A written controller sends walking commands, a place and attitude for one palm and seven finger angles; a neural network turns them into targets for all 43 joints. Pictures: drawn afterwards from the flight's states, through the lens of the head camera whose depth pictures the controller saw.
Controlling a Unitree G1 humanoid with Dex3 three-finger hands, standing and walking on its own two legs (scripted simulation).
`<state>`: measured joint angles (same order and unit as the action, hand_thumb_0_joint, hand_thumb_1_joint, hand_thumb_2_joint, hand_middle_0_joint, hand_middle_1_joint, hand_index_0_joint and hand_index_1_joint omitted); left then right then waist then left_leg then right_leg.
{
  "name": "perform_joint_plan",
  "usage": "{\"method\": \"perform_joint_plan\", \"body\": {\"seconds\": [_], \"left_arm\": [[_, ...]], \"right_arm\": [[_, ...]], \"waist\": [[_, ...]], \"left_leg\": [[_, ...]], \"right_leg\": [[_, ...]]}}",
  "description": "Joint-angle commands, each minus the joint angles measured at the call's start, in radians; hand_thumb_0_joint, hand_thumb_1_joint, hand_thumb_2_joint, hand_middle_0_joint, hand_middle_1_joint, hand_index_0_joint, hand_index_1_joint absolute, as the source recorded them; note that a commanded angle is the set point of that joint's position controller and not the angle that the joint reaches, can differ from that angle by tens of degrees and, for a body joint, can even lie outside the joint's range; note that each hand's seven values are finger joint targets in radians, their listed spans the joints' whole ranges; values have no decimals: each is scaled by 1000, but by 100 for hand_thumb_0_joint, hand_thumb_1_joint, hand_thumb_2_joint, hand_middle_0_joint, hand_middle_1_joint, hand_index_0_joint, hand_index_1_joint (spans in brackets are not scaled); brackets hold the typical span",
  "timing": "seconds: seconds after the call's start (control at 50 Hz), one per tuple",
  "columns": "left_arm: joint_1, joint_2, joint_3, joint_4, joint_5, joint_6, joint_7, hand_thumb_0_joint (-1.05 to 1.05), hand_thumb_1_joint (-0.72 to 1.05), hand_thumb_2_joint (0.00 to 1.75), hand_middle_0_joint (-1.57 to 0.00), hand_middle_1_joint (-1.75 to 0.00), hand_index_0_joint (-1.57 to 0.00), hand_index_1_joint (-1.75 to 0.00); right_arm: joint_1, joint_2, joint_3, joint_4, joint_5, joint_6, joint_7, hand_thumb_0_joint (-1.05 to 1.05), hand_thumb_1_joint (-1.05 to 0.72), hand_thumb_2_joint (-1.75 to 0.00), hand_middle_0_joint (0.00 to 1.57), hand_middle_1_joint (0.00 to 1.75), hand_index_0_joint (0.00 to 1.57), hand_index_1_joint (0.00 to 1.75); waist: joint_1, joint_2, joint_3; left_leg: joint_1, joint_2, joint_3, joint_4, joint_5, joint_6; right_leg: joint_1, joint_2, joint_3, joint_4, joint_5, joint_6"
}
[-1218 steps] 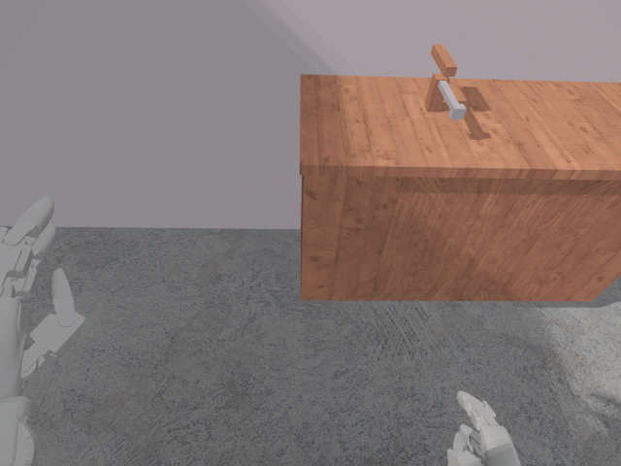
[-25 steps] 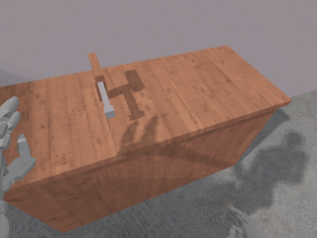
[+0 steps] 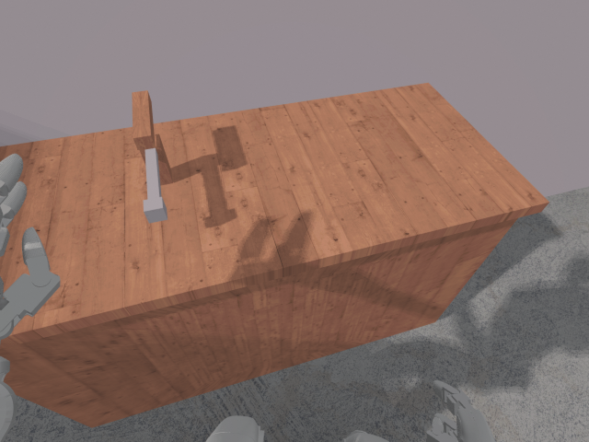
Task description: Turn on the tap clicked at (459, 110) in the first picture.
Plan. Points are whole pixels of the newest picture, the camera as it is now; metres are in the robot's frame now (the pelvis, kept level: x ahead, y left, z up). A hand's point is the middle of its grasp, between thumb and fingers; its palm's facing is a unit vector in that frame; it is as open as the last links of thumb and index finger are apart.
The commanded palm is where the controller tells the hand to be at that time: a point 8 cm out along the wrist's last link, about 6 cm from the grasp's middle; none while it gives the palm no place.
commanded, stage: shuffle to correct the standing spot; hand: left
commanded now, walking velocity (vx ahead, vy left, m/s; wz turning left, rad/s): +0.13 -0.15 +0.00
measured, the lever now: (155, 210) +0.41 +0.26 +0.05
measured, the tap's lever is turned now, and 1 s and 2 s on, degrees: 0 0 0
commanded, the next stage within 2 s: come to a stop and stand still in 0.32 s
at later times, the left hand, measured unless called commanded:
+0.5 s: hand (199, 240) +0.28 +0.13 +0.17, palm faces +0.44 -0.82 -0.37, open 7.4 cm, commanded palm +0.22 +0.16 +0.20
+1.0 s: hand (203, 232) +0.28 +0.13 +0.18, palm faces +0.42 -0.80 -0.42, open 7.4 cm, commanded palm +0.22 +0.16 +0.20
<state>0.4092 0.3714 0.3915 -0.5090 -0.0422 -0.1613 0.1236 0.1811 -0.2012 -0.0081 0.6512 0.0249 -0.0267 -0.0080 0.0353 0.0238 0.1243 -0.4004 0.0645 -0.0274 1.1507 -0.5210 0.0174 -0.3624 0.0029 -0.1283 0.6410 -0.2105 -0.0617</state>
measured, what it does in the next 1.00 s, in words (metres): steps to the right: left foot, then right foot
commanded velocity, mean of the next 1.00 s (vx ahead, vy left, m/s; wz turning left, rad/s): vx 0.01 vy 0.00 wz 0.00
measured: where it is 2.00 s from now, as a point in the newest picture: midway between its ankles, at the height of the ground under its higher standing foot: outside the picture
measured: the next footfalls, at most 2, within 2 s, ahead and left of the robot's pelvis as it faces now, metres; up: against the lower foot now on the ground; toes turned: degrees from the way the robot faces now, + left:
left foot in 0.10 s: +0.07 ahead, +0.10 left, +0.00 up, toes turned +3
right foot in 0.32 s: +0.13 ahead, -0.20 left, +0.00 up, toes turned -2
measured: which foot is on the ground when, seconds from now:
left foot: up 0.00-0.08, down 0.10-0.32, up 0.34-0.58, down 0.60-1.00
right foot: down 0.00-0.10, up 0.12-0.30, down 0.32-1.00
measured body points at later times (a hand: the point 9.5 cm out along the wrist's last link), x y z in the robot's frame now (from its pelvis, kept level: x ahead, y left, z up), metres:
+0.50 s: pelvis +0.07 -0.12 +0.02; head +0.09 -0.11 +0.47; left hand +0.25 +0.18 +0.19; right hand +0.24 -0.34 -0.07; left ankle +0.07 +0.01 -0.65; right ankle +0.09 -0.20 -0.71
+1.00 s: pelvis +0.07 -0.12 +0.02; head +0.10 -0.13 +0.47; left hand +0.25 +0.17 +0.20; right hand +0.25 -0.35 -0.07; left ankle +0.08 +0.04 -0.71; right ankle +0.09 -0.20 -0.71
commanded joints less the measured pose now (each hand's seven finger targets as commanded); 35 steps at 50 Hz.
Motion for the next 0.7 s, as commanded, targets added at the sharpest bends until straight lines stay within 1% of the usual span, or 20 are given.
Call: {"method": "perform_joint_plan", "body": {"seconds": [0.0,0.04,0.06,0.08,0.1,0.12,0.18,0.22,0.26,0.28,0.3,0.32,0.36,0.4,0.44,0.52,0.54,0.58,0.64,0.68], "left_arm": [[-166,188,65,-266,-11,-38,21,0,90,90,-20,-30,-20,-30],[-147,173,46,-302,-16,-43,26,0,90,90,-20,-30,-20,-30],[-155,160,39,-342,-8,-52,31,0,90,90,-20,-30,-20,-30],[-169,186,52,-390,10,-65,37,0,90,90,-20,-30,-20,-30],[-151,233,104,-402,21,-76,38,0,90,90,-20,-30,-20,-30],[-122,259,141,-353,8,-78,25,0,90,90,-20,-30,-20,-30],[-49,226,141,-317,13,-83,15,0,90,90,-20,-30,-20,-30],[43,188,144,-246,0,-80,19,0,90,90,-20,-30,-20,-30],[66,178,131,-173,0,-61,11,0,90,90,-20,-30,-20,-30],[31,189,129,-149,1,-53,8,0,90,90,-20,-30,-20,-30],[-2,220,140,-124,-4,-46,13,0,90,90,-20,-30,-20,-30],[8,193,122,-86,-14,-42,18,0,90,90,-20,-30,-20,-30],[-35,160,78,-140,-21,-47,9,0,90,90,-20,-30,-20,-30],[-21,176,85,-187,-6,-61,18,0,90,90,-20,-30,-20,-30],[-59,184,87,-228,-1,-80,34,0,90,90,-20,-30,-20,-30],[-74,206,92,-331,-1,-94,54,0,90,90,-20,-30,-20,-30],[-63,195,88,-353,0,-99,57,0,90,90,-20,-30,-20,-30],[-53,220,117,-365,3,-100,62,0,90,90,-20,-30,-20,-30],[47,215,138,-257,-4,-72,43,0,90,90,-20,-30,-20,-30],[66,202,148,-178,-9,-57,36,0,90,90,-20,-30,-20,-30]], "right_arm": [[-75,-75,-10,-196,-1,-49,-11,0,-90,-90,20,30,20,30],[-67,-79,-6,-200,-9,-61,-24,0,-90,-90,20,30,20,30],[-65,-110,-26,-225,-15,-69,-21,0,-90,-90,20,30,20,30],[-69,-112,-36,-232,-18,-76,-13,0,-90,-90,20,30,20,30],[-96,-103,-43,-236,-12,-86,-8,0,-90,-90,20,30,20,30],[-83,-89,-39,-221,-11,-90,2,0,-90,-90,20,30,20,30],[-90,-96,-40,-228,-15,-83,16,0,-90,-90,20,30,20,30],[-37,-105,-38,-234,-7,-80,13,0,-90,-90,20,30,20,30],[-8,-108,-45,-242,4,-72,15,0,-90,-90,20,30,20,30],[-8,-101,-46,-237,9,-70,15,0,-90,-90,20,30,20,30],[-18,-83,-49,-242,15,-71,12,0,-90,-90,20,30,20,30],[-44,-77,-40,-250,19,-79,9,0,-90,-90,20,30,20,30],[-41,-107,-47,-232,24,-86,17,0,-90,-90,20,30,20,30],[-68,-87,-23,-214,8,-65,10,0,-90,-90,20,30,20,30],[-87,-66,1,-196,-8,-64,3,0,-90,-90,20,30,20,30],[-99,-84,-19,-199,-23,-126,-14,0,-90,-90,20,30,20,30],[-84,-89,-26,-208,-18,-129,-16,0,-90,-90,20,30,20,30],[-90,-122,-46,-231,0,-126,-17,0,-90,-90,20,30,20,30],[-105,-100,-17,-246,12,-109,-21,0,-90,-90,20,30,20,30],[-81,-99,-19,-246,14,-97,-19,0,-90,-90,20,30,20,30]], "waist": [[-58,-104,-156],[-61,186,-177],[-52,370,-136],[-48,400,-104],[-21,231,-110],[-40,222,-97],[-14,217,-105],[-14,256,-178],[-15,138,-251],[-21,-49,-275],[-34,-324,-287],[-36,-350,-250],[-28,-241,-192],[-29,-118,-135],[-28,-39,-180],[-19,10,-242],[-18,51,-273],[-6,141,-299],[-12,157,-233],[-24,-6,-196]], "left_leg": [[261,-20,81,-374,43,11],[333,-48,59,-694,96,8],[342,123,-239,-848,-15,68],[238,279,-499,-960,-47,151],[164,312,-495,-977,5,214],[168,324,-545,-978,13,222],[207,266,-258,-797,407,164],[207,170,-51,-675,541,83],[113,121,2,-482,455,46],[18,58,58,-267,343,26],[-181,-50,94,-19,138,-4],[-293,-58,36,137,-19,-24],[-258,22,-39,175,42,-28],[-192,46,-12,75,57,-22],[-46,32,43,-210,95,-8],[228,-51,96,-671,397,7],[285,-38,75,-722,479,16],[372,107,-70,-686,732,71],[211,117,-82,-683,646,60],[107,53,-26,-610,431,14]], "right_leg": [[-190,-201,187,-314,-408,-101],[-165,-68,64,-17,-396,-39],[-261,13,38,229,-348,1],[-263,34,102,457,-283,15],[-224,17,164,569,-183,21],[-275,19,170,624,-191,34],[-209,-59,173,285,-187,22],[18,8,56,-43,-160,24],[268,49,-1,-228,0,22],[372,-16,94,-269,27,-11],[467,-191,383,-324,109,-109],[456,-324,538,-340,234,-190],[290,-329,521,-350,211,-224],[171,-299,412,-322,252,-215],[160,-258,287,-302,305,-162],[230,-204,252,-208,416,-62],[261,-185,219,-138,454,-23],[168,-133,194,-41,398,65],[226,-115,180,-155,228,67],[270,-166,269,-270,283,38]]}}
